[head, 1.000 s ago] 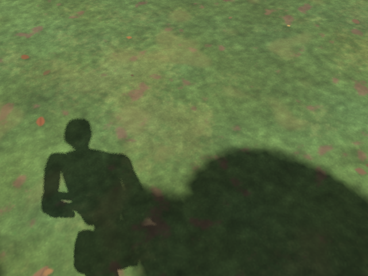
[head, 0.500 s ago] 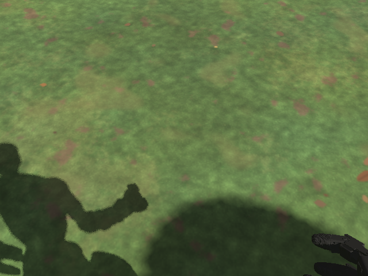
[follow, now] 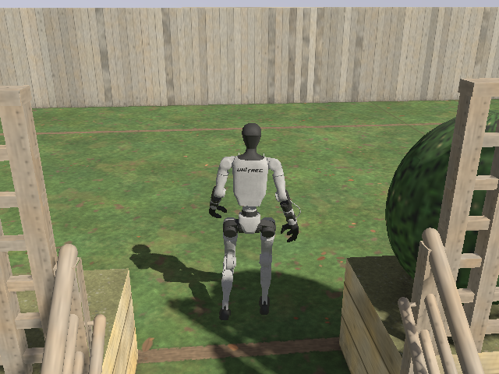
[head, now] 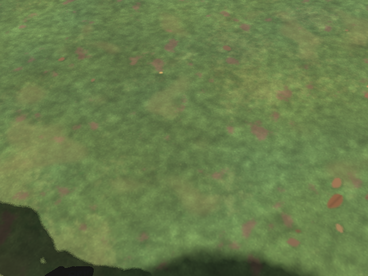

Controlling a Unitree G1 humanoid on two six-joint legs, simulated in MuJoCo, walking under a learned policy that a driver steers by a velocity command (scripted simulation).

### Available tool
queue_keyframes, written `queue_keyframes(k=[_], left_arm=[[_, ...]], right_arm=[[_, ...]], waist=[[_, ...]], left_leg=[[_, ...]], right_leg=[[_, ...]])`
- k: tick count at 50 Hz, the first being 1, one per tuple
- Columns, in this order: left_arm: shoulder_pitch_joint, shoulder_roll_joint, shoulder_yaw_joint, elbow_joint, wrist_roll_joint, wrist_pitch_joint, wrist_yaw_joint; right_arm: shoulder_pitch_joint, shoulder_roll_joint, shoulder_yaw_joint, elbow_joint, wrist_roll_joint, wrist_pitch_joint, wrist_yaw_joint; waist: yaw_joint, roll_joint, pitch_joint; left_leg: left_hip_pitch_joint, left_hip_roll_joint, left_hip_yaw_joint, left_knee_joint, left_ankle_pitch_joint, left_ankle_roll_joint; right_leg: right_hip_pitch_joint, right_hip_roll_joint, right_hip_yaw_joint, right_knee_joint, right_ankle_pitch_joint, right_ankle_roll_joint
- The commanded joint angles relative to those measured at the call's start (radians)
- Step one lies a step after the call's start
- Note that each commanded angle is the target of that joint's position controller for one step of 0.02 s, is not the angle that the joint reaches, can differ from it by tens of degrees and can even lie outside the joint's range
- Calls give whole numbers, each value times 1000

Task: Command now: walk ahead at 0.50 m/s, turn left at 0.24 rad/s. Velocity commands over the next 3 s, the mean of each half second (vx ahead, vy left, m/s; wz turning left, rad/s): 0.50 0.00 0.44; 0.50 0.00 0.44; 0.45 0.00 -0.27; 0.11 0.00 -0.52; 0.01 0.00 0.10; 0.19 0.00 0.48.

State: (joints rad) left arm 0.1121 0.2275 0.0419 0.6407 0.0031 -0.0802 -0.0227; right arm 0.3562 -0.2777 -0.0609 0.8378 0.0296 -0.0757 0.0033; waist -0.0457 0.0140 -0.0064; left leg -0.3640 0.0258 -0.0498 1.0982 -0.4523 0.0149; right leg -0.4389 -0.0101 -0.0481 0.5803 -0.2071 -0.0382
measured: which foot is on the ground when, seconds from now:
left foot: up 0.00-0.42, down 0.44-0.96, up 0.98-1.00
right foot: down 0.00-0.46, up 0.48-0.92, down 0.94-1.00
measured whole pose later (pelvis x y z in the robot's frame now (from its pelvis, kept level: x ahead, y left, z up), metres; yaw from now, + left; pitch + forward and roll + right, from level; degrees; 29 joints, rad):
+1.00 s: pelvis +0.54 +0.14 -0.01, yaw +29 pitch +3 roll -1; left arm 0.08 0.25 0.05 0.69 0.00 -0.13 -0.03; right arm 0.36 -0.28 -0.07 0.77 0.02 -0.04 -0.01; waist -0.04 0.03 0.00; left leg -0.22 -0.09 -0.17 0.95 -0.49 0.05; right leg -0.46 0.05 -0.02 0.56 -0.15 -0.05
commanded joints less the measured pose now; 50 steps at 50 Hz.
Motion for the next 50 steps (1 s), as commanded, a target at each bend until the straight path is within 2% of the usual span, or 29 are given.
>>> queue_keyframes(k=[1, 3, 6, 9, 12, 15, 17, 19, 20, 21, 22, 23, 24, 25, 26, 27, 28, 29, 32, 34, 37, 41, 44, 45, 46, 47, 48, 49, 50], left_arm=[[159, 113, 43, 3, 2, -11, 1], [116, 90, 41, 16, 9, -28, 0], [130, 111, 54, 52, 15, -42, 13], [151, 131, 62, 82, 14, -37, 27], [169, 141, 66, 106, 9, -33, 38], [219, 171, 75, 139, -3, -21, 43], [228, 194, 81, 154, -17, -7, 42], [207, 224, 88, 156, -27, 4, 46], [196, 243, 92, 155, -32, 11, 50], [175, 257, 95, 152, -41, 20, 51], [180, 239, 86, 146, -36, 19, 54], [244, 109, 44, 95, 17, 4, 46], [232, 96, 24, 67, 2, -41, 31], [105, 171, 45, 43, -41, -64, 20], [67, 164, 40, 29, -42, -74, 20], [66, 159, 41, 41, -15, -74, 29], [76, 170, 50, 44, 3, -64, 33], [88, 170, 54, 41, 6, -50, 31], [75, 133, 47, 33, 15, -21, 35], [-11, 115, 39, 6, 18, -19, 37], [-117, 89, 26, -14, 8, -25, 24], [-197, 111, 27, -36, -6, -41, -2], [-176, 141, 38, -43, -7, -52, -11], [-130, 151, 45, -34, -6, -55, -10], [-34, 172, 58, -8, 1, -59, -6], [116, 212, 72, 13, 15, -62, -1], [265, 293, 93, 39, 27, -57, 2], [317, 255, 87, 79, -4, -48, -8], [261, 185, 67, 65, -23, -41, -5]], right_arm=[[-91, -102, -25, -111, -10, -11, -8], [-55, -71, -26, -101, -1, 16, -7], [-91, -45, -24, -112, -5, 33, -8], [-155, -30, -20, -128, -10, 35, 1], [-257, -19, -13, -154, -13, 38, 19], [-349, -8, -5, -198, -11, 41, 37], [-379, -17, -7, -229, -9, 42, 49], [-350, -43, -20, -243, -12, 45, 55], [-292, -66, -33, -236, -12, 49, 55], [-161, -104, -57, -207, -8, 50, 50], [13, -178, -94, -160, -8, 55, 34], [64, -300, -118, -145, -2, 55, 15], [77, -287, -101, -181, -8, 37, 21], [64, -207, -79, -173, -19, 27, 25], [11, -169, -67, -174, -12, 18, 25], [-62, -135, -56, -186, -8, 17, 24], [-110, -105, -46, -201, -13, 16, 21], [-128, -97, -42, -213, -21, 15, 17], [-111, -117, -46, -204, -19, 5, 2], [-80, -142, -52, -190, -15, 8, -11], [-44, -138, -51, -174, -10, 16, -19], [25, -130, -46, -136, -7, 17, -18], [30, -139, -50, -126, -12, 25, -22], [16, -143, -51, -129, -13, 28, -22], [-3, -129, -47, -137, -13, 30, -21], [-25, -98, -32, -157, -22, 28, -17], [103, -39, -13, -159, -20, 17, -18], [147, -53, -7, -148, -4, 7, -17], [47, -133, -25, -158, 5, 2, -13]], waist=[[90, -115, -76], [41, -135, -44], [32, -85, -10], [44, -72, 9], [84, -63, 49], [120, -64, 88], [118, -69, 94], [83, -102, 55], [45, -126, 12], [-34, -122, -54], [-112, -82, -146], [-45, 196, -214], [-41, 206, -406], [-83, 92, -307], [-52, 55, -189], [-3, -12, -122], [34, -1, -89], [58, 16, -78], [69, 24, -52], [48, 31, -24], [3, 74, -14], [-42, 83, 5], [-23, 105, 13], [5, 116, 1], [55, 106, -50], [125, 63, -178], [120, -162, -342], [118, -340, -365], [138, -195, -202]], left_leg=[[-422, 89, -52, 137, 132, 9], [-340, 105, -63, 103, 195, 2], [-382, 97, -85, 42, 289, -15], [-407, 88, -77, -100, 422, -19], [-367, 78, -11, -268, 532, -7], [-368, 72, 36, -371, 498, 19], [-372, 60, 68, -412, 406, 45], [-268, 8, 129, -435, 298, 83], [-173, -33, 162, -438, 249, 104], [1, -83, 187, -497, 265, 134], [299, -91, 127, -542, 331, 175], [662, 171, -336, -570, 343, 314], [802, 317, -808, -769, 152, 452], [752, 290, -691, -814, 182, 378], [610, 250, -542, -802, 268, 340], [454, 206, -430, -802, 359, 305], [339, 172, -359, -822, 446, 291], [272, 152, -334, -846, 482, 287], [170, 114, -248, -865, 606, 285], [128, 87, -214, -864, 603, 260], [109, 47, -183, -845, 500, 215], [197, 106, -248, -802, 418, 206], [301, 154, -309, -733, 491, 189], [312, 149, -307, -691, 587, 177], [305, 103, -276, -591, 734, 156], [207, 51, -228, -377, 707, 123], [-110, -89, -128, -10, 358, 45], [-335, -133, -126, 181, -118, 16], [-435, -69, -150, 257, -64, 17]], right_leg=[[403, -291, 363, -322, 19, -182], [295, -262, 257, -387, 93, -167], [288, -262, 133, -419, 253, -162], [325, -249, 28, -424, 310, -141], [336, -239, -60, -436, 285, -115], [413, -268, -95, -423, 294, -106], [486, -292, -111, -378, 373, -94], [519, -294, -145, -273, 669, -74], [523, -289, -159, -177, 847, -63], [496, -260, -186, -1, 947, -43], [333, -216, -197, 251, 810, -3], [-117, -74, -171, 642, -38, 62], [-311, 54, 90, 841, -401, 71], [-413, -3, 151, 862, -311, 46], [-423, -45, 138, 785, -218, 28], [-357, -86, 135, 700, -156, 30], [-281, -109, 137, 635, -115, 38], [-230, -116, 138, 604, -92, 46], [-211, -101, 105, 479, -25, 84], [-213, -77, 94, 338, 87, 104], [-144, -30, 87, 100, 262, 104], [-117, -15, 95, -29, 310, 74], [-103, -10, 92, -78, 185, 25], [-42, 5, 73, -102, 151, 5], [98, 23, 51, -135, 164, -25], [351, -79, 145, -92, 209, -87], [735, -290, 500, -95, 151, -238], [820, -392, 831, -248, -95, -314], [705, -365, 761, -281, -253, -269]])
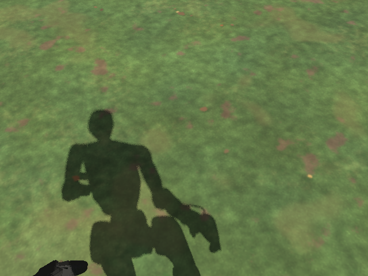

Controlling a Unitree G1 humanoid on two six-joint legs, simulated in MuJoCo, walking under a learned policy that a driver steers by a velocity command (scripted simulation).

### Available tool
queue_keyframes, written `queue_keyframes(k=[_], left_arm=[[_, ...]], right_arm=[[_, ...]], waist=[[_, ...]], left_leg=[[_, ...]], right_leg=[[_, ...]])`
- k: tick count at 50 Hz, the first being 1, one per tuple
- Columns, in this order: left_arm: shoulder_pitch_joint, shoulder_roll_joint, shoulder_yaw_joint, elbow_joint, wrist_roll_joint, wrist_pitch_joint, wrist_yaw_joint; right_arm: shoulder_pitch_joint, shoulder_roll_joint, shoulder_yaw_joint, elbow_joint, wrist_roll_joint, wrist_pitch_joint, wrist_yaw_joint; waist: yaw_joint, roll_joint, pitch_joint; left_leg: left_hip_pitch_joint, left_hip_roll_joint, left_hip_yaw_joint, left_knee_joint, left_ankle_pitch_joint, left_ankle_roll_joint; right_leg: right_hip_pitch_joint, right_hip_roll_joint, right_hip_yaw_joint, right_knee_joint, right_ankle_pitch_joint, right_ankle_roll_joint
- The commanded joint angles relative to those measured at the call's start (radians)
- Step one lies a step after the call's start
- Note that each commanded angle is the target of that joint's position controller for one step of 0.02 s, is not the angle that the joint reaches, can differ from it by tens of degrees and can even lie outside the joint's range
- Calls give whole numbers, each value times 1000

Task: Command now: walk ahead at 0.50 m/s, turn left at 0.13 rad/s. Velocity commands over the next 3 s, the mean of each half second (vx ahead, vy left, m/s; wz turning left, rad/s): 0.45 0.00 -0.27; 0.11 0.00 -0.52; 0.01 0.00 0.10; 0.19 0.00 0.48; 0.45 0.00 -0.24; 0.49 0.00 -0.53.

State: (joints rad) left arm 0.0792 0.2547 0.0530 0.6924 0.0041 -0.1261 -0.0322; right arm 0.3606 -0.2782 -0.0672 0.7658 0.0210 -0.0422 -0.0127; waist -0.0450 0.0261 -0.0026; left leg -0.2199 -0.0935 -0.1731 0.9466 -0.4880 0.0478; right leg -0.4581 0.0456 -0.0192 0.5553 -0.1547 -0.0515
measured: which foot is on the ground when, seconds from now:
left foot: up 0.00-0.38, down 0.40-0.84, up 0.86-1.00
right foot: down 0.00-0.40, up 0.42-0.82, down 0.84-1.00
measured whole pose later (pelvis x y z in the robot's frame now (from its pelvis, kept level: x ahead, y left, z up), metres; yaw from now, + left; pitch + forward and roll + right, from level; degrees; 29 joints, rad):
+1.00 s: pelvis +0.32 -0.04 +0.01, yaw -29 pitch +3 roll +2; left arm 0.16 0.29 0.06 0.58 0.00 0.02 0.00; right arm 0.11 -0.32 -0.08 0.77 0.00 0.01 -0.02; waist 0.00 0.03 0.05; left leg -0.53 0.03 0.00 1.12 -0.47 -0.06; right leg -0.39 0.03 0.03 0.51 -0.17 -0.05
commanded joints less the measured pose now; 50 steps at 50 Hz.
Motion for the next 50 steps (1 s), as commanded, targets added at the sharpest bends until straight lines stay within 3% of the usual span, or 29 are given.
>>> queue_keyframes(k=[1, 2, 3, 5, 8, 11, 16, 18, 19, 20, 21, 22, 23, 24, 25, 26, 29, 32, 35, 38, 41, 42, 43, 44, 45, 46, 47, 48, 50], left_arm=[[232, 132, 43, 2, -15, 16, 9], [189, 119, 34, 2, -5, 23, 7], [167, 103, 25, -2, 1, 23, 6], [162, 98, 21, 1, -4, 21, 5], [190, 144, 36, 22, -16, 26, 21], [235, 169, 45, 43, -27, 39, 32], [325, 175, 47, 68, -36, 64, 40], [312, 185, 53, 63, -34, 76, 46], [297, 172, 51, 55, -33, 82, 49], [276, 142, 42, 34, -26, 80, 50], [256, 83, 23, -12, 1, 76, 55], [431, 54, 8, -22, -17, 67, 52], [425, 149, 32, 10, -31, 78, 57], [330, 180, 45, -4, -31, 93, 58], [295, 167, 48, -9, -27, 109, 61], [278, 158, 52, -22, -20, 125, 62], [268, 94, 42, -47, -23, 157, 61], [210, 84, 36, -75, -15, 160, 49], [149, 94, 35, -101, -15, 159, 28], [94, 121, 47, -140, -15, 169, 11], [121, 134, 62, -148, -13, 174, 5], [170, 180, 81, -138, -9, 171, 16], [230, 314, 113, -154, 0, 167, 39], [215, 331, 104, -179, 19, 156, 37], [216, 268, 86, -177, 18, 141, 27], [175, 233, 72, -170, 12, 129, 29], [127, 201, 63, -169, -2, 128, 34], [86, 183, 54, -173, -10, 132, 40], [52, 177, 45, -176, 6, 135, 46]], right_arm=[[-68, -136, -16, -114, 4, -35, 5], [-130, -119, -15, -134, -15, -39, 7], [-136, -109, -19, -138, -28, -41, 6], [-103, -73, -13, -135, -29, -42, 6], [-173, -40, 1, -156, -35, -45, 4], [-284, -16, 15, -171, -29, -53, 12], [-406, -54, 3, -203, -9, -73, 30], [-372, -81, -11, -199, -11, -82, 31], [-306, -98, -22, -181, -21, -85, 26], [-210, -138, -36, -172, -40, -89, 17], [-49, -219, -55, -161, -57, -81, 3], [-39, -236, -56, -140, -53, -60, 12], [-69, -144, -38, -156, -36, -46, 12], [-108, -87, -21, -164, -31, -38, 8], [-162, -72, -13, -160, -33, -30, 8], [-207, -62, -10, -153, -31, -25, 10], [-268, -98, -24, -131, -47, -25, 6], [-282, -125, -35, -109, -36, -20, -7], [-288, -152, -42, -92, -23, -6, -13], [-265, -181, -52, -72, -4, 4, -7], [-257, -184, -55, -56, 18, 11, -4], [-193, -153, -49, -33, 7, 11, 0], [-172, -105, -31, -60, -42, 9, 4], [-203, -93, -18, -96, -54, 12, 2], [-249, -142, -32, -86, -31, 19, 2], [-260, -141, -33, -84, -11, 26, -2], [-245, -134, -33, -64, -16, 34, -12], [-243, -144, -37, -60, -25, 43, -20], [-208, -128, -34, -46, -24, 52, -19]], waist=[[129, -116, -102], [102, -68, -15], [73, -73, 5], [41, -113, -8], [49, -105, -11], [86, -104, -6], [123, -116, 3], [87, -137, -1], [47, -136, -32], [-1, -120, -116], [-60, 41, -272], [21, 338, -398], [7, 196, -330], [-7, 119, -221], [19, 58, -165], [46, 66, -110], [82, 122, -57], [73, 93, -83], [58, 91, -91], [43, 97, -77], [69, 82, -79], [76, 4, -103], [68, -265, -155], [81, -359, -224], [124, -204, -243], [96, -161, -193], [71, -103, -164], [53, -118, -147], [25, -148, -149]], left_leg=[[-581, 100, 28, 390, 61, -12], [-561, 135, 59, 318, 120, -13], [-512, 164, 62, 247, 165, -15], [-445, 176, 85, 157, 186, -32], [-425, 169, 118, -38, 265, -70], [-333, 135, 127, -255, 443, -91], [-248, 89, 109, -431, 484, -86], [-167, 80, 109, -498, 443, -62], [-63, 79, 121, -550, 469, -36], [121, 157, 72, -537, 553, 9], [399, 375, -103, -465, 852, 80], [589, 586, -423, -476, 927, 253], [505, 543, -398, -503, 821, 238], [402, 489, -238, -508, 846, 200], [290, 439, -142, -528, 882, 179], [184, 410, -80, -556, 874, 171], [6, 371, 59, -657, 836, 178], [22, 382, 133, -669, 819, 179], [21, 384, 199, -664, 752, 161], [65, 409, 208, -618, 685, 136], [77, 385, 249, -482, 618, 70], [21, 325, 300, -348, 557, 12], [-227, 215, 374, -29, 191, -81], [-446, 86, 240, 217, -222, -126], [-460, 116, 133, 310, -182, -118], [-466, 137, 124, 306, -105, -101], [-458, 156, 118, 255, -37, -100], [-423, 163, 119, 214, 14, -107], [-327, 139, 139, 195, 77, -120]], right_leg=[[581, -372, 601, -274, -285, -218], [439, -325, 511, -306, -187, -207], [362, -287, 458, -326, -93, -196], [304, -237, 391, -351, 48, -197], [269, -214, 302, -366, 191, -204], [228, -177, 244, -355, 193, -174], [283, -207, 330, -280, 92, -153], [302, -203, 369, -206, 122, -125], [293, -162, 353, -122, 199, -92], [225, -101, 314, 37, 227, -47], [42, -20, 209, 352, -52, 10], [-211, 42, 153, 589, -554, 55], [-273, -31, 180, 697, -497, 79], [-302, -51, 149, 730, -432, 96], [-279, -80, 124, 718, -384, 109], [-254, -104, 115, 682, -351, 117], [-151, -110, 64, 588, -248, 133], [-110, -127, 58, 430, -117, 122], [-27, -122, 29, 286, -29, 99], [1, -108, 5, 181, -69, 68], [129, -59, -38, -32, 11, 14], [262, -55, 2, -112, 183, -23], [485, -291, 317, -110, 631, -124], [540, -450, 578, -145, 668, -339], [500, -418, 505, -172, 582, -328], [446, -365, 411, -166, 499, -267], [399, -314, 351, -170, 409, -211], [343, -291, 319, -180, 370, -188], [260, -256, 274, -195, 384, -186]])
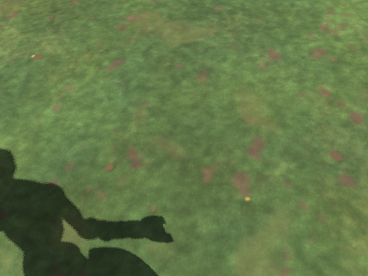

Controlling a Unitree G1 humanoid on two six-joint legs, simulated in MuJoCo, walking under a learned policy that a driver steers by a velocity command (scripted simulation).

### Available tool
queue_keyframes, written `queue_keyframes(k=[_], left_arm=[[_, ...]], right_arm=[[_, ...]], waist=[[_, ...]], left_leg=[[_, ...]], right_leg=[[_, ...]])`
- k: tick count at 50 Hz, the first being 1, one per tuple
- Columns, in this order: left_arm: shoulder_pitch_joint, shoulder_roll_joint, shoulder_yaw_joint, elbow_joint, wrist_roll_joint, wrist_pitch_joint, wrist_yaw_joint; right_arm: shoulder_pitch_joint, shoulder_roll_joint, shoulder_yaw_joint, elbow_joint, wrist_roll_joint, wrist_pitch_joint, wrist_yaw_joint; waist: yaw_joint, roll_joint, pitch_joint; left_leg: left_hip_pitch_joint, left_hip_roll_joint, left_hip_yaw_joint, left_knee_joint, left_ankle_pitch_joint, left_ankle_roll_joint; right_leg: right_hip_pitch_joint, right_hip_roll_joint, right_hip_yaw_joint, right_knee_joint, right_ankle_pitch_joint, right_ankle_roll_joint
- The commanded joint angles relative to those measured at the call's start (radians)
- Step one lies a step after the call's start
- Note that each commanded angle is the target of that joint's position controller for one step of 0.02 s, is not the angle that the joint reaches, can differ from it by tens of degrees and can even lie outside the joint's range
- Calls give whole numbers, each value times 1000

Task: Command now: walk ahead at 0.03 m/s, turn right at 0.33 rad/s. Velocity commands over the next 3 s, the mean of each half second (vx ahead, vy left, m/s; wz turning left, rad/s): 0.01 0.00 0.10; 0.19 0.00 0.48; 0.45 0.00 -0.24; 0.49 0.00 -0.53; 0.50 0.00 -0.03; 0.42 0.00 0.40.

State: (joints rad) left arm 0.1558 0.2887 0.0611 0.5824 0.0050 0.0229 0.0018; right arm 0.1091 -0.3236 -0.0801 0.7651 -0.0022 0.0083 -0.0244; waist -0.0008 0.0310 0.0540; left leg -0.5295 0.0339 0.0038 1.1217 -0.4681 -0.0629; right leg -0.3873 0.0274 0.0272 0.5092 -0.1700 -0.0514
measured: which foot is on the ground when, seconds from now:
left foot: up 0.00-0.20, down 0.22-0.48, up 0.50-0.74, down 0.76-1.00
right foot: down 0.00-0.76, up 0.78-1.00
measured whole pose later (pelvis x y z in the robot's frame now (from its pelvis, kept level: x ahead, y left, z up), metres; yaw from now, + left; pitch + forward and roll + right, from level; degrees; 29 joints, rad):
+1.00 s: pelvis +0.07 +0.10 +0.01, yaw +23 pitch +3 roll -3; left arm 0.13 0.31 0.09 0.71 0.00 -0.07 -0.01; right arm 0.42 -0.23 -0.04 0.74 0.00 -0.04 -0.01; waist -0.04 -0.04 -0.02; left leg -0.08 -0.03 -0.06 0.31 -0.28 0.07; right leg -0.67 -0.06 0.02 0.89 -0.05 0.03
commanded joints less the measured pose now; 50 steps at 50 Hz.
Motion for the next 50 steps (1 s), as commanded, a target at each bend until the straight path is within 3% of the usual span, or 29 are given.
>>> queue_keyframes(k=[1, 5, 8, 10, 11, 12, 13, 14, 15, 17, 20, 22, 24, 25, 26, 27, 28, 30, 32, 35, 37, 38, 39, 40, 41, 42, 44, 46, 50], left_arm=[[-29, 137, 35, -63, 9, -15, 15], [-28, 131, 32, -42, 8, -14, 21], [-31, 67, 5, -7, 21, -17, 11], [-40, 59, -2, 18, 17, -21, 4], [-3, 63, -2, 37, 17, -25, 3], [15, 75, 2, 39, 25, -28, 8], [57, 75, 7, 33, 36, -32, 9], [8, 79, 10, 32, 37, -31, 19], [-26, 86, 17, 25, 28, -26, 28], [-33, 76, 25, 20, 19, -13, 39], [-17, 53, 34, 15, 15, -13, 35], [8, 59, 46, 18, 13, -16, 32], [68, 95, 62, 30, 15, -15, 32], [74, 125, 68, 32, 17, -17, 34], [74, 118, 62, 20, 22, -27, 40], [67, 111, 55, 12, 26, -36, 46], [17, 113, 54, 5, 20, -41, 50], [-39, 137, 62, 9, 9, -40, 52], [-27, 151, 69, 18, 6, -27, 50], [5, 176, 77, 39, -22, -25, 35], [-1, 139, 66, 57, -31, -24, 26], [-5, 81, 50, 61, -18, -25, 18], [-45, 2, 26, 26, 16, -31, 5], [-123, 52, 35, -36, -13, -60, 5], [-181, 116, 50, -43, -49, -84, 1], [-152, 143, 58, -28, -43, -99, 0], [-88, 132, 60, 24, 3, -111, 5], [-88, 100, 52, 48, 1, -113, -5], [-154, 46, 28, 55, -9, -113, -19]], right_arm=[[55, -72, -17, -40, 3, 3, -8], [27, -34, 4, -43, 2, 6, -6], [48, -25, 12, -25, 5, 8, 7], [75, -16, 16, -14, 0, 3, 17], [65, -41, 14, -22, -12, 2, 19], [49, -101, 7, -45, -21, -1, 17], [17, -163, -9, -44, -4, -1, 14], [1, -137, -10, -52, 2, -3, 17], [-8, -108, -3, -56, -4, -6, 17], [4, -115, -6, -64, 0, -12, 13], [37, -116, -13, -78, 10, -7, 2], [33, -104, -14, -99, 14, 1, -3], [29, -68, -9, -125, 19, 8, -5], [43, -53, -8, -136, 19, 12, -2], [27, -78, -19, -147, 13, 17, 3], [23, -98, -33, -147, 17, 24, 7], [42, -81, -34, -141, 24, 34, 8], [36, -41, -20, -142, 25, 48, 10], [24, -16, -8, -158, 25, 50, 26], [53, -44, -17, -165, 32, 46, 52], [203, -62, -32, -92, 30, 41, 53], [308, -93, -49, -47, 32, 35, 44], [377, -202, -67, -55, 24, 18, 31], [315, -245, -63, -122, -3, -22, 47], [263, -188, -48, -126, -7, -48, 48], [220, -141, -30, -126, 4, -60, 42], [171, -101, -13, -132, 8, -60, 24], [214, -84, -7, -121, 1, -69, 13], [296, -84, -7, -76, 8, -74, 2]], waist=[[-22, -153, -208], [4, -167, -193], [12, -174, -181], [-18, -158, -139], [-11, -133, -116], [18, -63, -99], [79, 86, -84], [48, 144, -68], [39, 157, -54], [25, 158, -51], [12, 120, -80], [15, 55, -93], [24, -109, -109], [15, -237, -123], [32, -255, -134], [29, -170, -133], [0, -117, -123], [-9, -134, -98], [11, -163, -128], [5, -190, -148], [-51, -138, -142], [-81, -13, -119], [-83, 275, -68], [-101, 224, -67], [-89, 135, 8], [-49, 119, 37], [-8, 91, 18], [-15, 71, -16], [-51, 65, -24]], left_leg=[[4, 9, -36, -29, 70, -14], [96, 15, -39, -253, 97, -14], [220, 25, -27, -411, 137, -2], [330, 0, 9, -606, 267, 25], [349, 9, -15, -663, 338, 44], [331, 83, -113, -674, 481, 76], [270, 120, -170, -671, 446, 134], [165, 128, -227, -734, 307, 168], [131, 132, -258, -763, 257, 169], [127, 125, -284, -754, 279, 164], [136, 102, -298, -703, 303, 168], [95, 60, -265, -635, 281, 147], [1, -24, -144, -450, 201, 86], [-41, -60, -53, -294, 72, 55], [-91, -23, -46, -74, -133, 33], [-115, -4, -74, 79, -164, 22], [-112, 23, -89, 99, -122, 16], [-58, 46, -48, -32, -22, 9], [58, 31, 19, -180, 13, 15], [203, -1, 85, -395, 68, 65], [412, -64, 146, -561, 124, 114], [536, -39, 48, -637, 58, 160], [621, 224, -412, -732, 38, 269], [536, 358, -797, -940, -232, 439], [505, 348, -751, -996, -286, 423], [495, 310, -650, -978, -214, 375], [460, 216, -456, -948, 15, 305], [479, 171, -346, -955, 217, 279], [522, 134, -210, -950, 425, 238]], right_leg=[[184, -230, 214, -153, 390, -186], [162, -224, 218, -158, 247, -184], [121, -225, 209, -165, 81, -172], [69, -195, 183, -147, -53, -127], [62, -165, 171, -132, -103, -80], [60, -118, 137, -66, -151, -30], [67, -34, 44, -33, -174, 15], [140, -6, -17, 23, -121, 48], [166, -7, -26, 48, -88, 49], [168, -8, -34, 73, -67, 34], [175, -18, -37, 71, -59, 17], [207, -57, -21, 32, -52, -2], [266, -200, 112, -96, -39, -76], [286, -354, 260, -178, 50, -163], [288, -465, 346, -202, 187, -246], [274, -485, 337, -202, 267, -273], [256, -446, 252, -193, 262, -239], [212, -358, 91, -193, 236, -167], [180, -307, -24, -191, 138, -140], [146, -329, -33, -217, -207, -123], [26, -299, -97, -119, -376, -66], [-109, -239, -183, 102, -432, -7], [-425, -125, -225, 589, -541, 79], [-595, -38, -7, 680, -484, 74], [-622, -81, 46, 695, -359, 51], [-621, -101, 47, 656, -230, 41], [-516, -126, 41, 562, -60, 60], [-456, -107, 13, 493, 73, 77], [-393, -80, -11, 264, 220, 90]])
